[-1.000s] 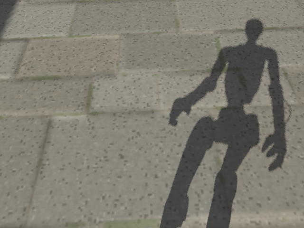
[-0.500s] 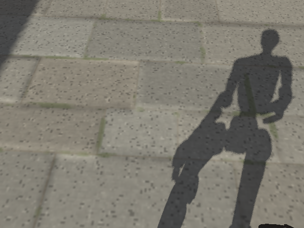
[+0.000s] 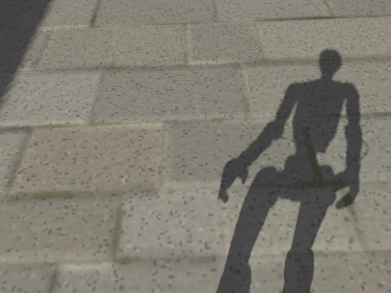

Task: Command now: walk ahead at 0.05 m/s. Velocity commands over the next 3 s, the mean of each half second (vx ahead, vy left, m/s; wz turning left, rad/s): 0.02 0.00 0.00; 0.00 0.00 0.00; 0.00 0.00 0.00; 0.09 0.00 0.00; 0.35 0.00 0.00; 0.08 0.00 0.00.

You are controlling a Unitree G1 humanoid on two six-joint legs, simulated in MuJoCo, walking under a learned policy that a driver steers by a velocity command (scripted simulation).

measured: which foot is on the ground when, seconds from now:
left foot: down 0.00-1.00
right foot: down 0.00-1.00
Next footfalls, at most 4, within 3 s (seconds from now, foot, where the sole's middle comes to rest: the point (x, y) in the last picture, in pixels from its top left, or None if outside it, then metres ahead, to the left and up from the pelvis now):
2.50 left None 0.48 0.07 -0.77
2.86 right None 0.44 -0.16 -0.77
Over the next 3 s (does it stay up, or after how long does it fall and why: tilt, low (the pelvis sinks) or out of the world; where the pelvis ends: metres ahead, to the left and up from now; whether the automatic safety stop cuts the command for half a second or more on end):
stays up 0.39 -0.03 0.00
